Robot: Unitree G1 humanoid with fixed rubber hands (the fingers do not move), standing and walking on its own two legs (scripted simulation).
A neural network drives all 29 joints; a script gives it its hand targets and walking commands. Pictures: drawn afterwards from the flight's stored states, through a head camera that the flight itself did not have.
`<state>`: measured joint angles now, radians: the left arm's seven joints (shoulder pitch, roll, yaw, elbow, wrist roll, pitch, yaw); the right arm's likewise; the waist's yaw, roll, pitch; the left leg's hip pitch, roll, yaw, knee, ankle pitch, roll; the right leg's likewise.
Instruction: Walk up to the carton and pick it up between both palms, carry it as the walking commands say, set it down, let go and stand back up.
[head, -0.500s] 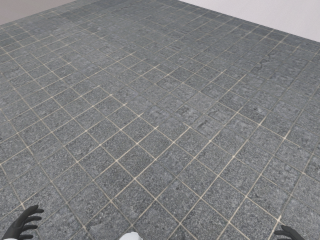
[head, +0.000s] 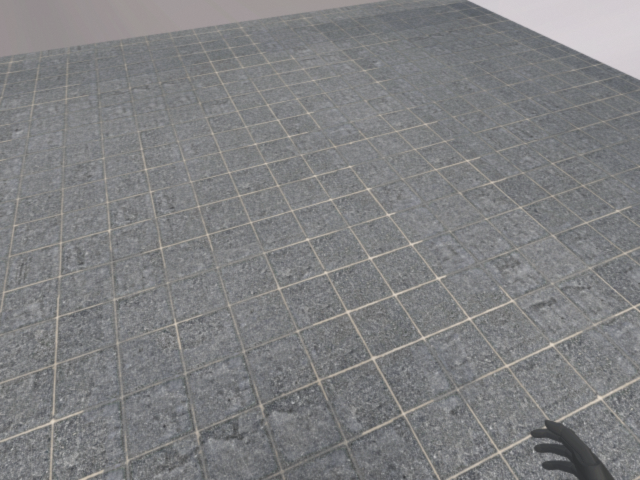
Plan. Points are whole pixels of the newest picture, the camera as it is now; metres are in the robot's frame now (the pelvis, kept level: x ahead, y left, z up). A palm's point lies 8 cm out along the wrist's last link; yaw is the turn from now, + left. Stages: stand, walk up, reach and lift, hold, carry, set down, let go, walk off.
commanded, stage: walk up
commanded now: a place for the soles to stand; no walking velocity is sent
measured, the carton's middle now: out of the picture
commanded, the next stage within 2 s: none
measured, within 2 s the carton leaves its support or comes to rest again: neither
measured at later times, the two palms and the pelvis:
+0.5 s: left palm out of the picture -0.12 +0.48 -0.07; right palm (406, 396) +0.26 -0.11 -0.05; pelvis -0.02 +0.11 +0.00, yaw +31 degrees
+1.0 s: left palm out of the picture -0.35 +0.47 -0.06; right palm (130, 333) +0.34 +0.28 -0.03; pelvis -0.04 +0.24 +0.00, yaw +64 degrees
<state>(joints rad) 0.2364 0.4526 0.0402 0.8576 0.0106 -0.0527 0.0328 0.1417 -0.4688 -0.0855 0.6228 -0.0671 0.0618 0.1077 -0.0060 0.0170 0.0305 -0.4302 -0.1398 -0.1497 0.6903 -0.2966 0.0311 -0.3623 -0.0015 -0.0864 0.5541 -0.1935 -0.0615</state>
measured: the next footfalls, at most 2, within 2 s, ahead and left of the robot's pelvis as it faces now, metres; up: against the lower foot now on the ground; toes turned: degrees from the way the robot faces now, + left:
left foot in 0.32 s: +0.01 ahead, +0.30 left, +0.00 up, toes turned +21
right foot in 0.54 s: +0.12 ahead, +0.10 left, +0.00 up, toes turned +31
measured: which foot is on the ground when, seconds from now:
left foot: up 0.00-0.30, down 0.32-0.54, up 0.56-0.86, down 0.88-1.00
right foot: down 0.00-0.32, up 0.34-0.52, down 0.54-0.90, up 0.92-1.00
